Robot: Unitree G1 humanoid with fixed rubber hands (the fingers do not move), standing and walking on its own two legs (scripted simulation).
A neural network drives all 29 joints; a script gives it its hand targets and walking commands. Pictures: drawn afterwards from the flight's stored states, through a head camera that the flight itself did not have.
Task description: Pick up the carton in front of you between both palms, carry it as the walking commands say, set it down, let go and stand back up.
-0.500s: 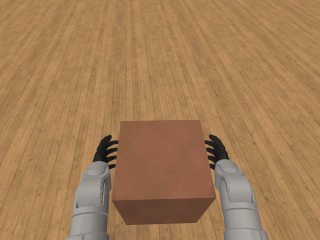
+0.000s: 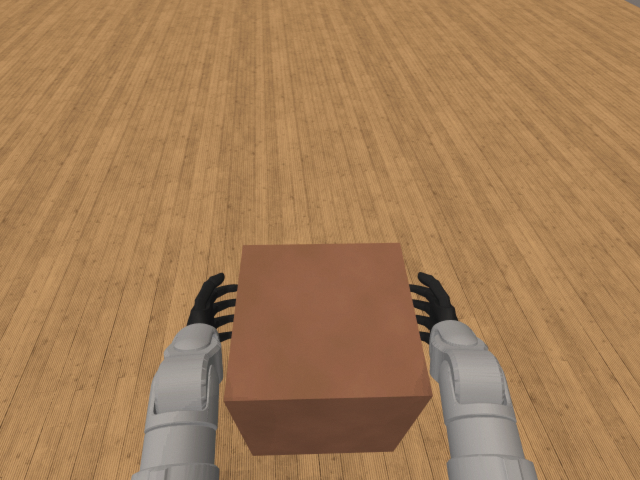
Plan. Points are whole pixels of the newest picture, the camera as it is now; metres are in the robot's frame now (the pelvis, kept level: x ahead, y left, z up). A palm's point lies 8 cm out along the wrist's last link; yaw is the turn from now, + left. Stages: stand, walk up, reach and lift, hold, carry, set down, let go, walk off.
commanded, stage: carry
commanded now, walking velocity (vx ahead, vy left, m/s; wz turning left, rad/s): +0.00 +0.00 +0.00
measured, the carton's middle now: (322, 354) +0.29 +0.00 -0.04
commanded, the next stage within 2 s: hold in 0.46 s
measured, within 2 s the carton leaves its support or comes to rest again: neither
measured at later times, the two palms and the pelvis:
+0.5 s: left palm (202, 342) +0.27 +0.15 +0.04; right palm (445, 338) +0.27 -0.15 +0.04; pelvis -0.01 +0.00 +0.00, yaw +0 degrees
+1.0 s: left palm (198, 368) +0.23 +0.15 +0.05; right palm (455, 352) +0.25 -0.15 +0.05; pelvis -0.04 -0.02 +0.00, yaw +2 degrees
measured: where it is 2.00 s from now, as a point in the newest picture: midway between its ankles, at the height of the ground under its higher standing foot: outside the picture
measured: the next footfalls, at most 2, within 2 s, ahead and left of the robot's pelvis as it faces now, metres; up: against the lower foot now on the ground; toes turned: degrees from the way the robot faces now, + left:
none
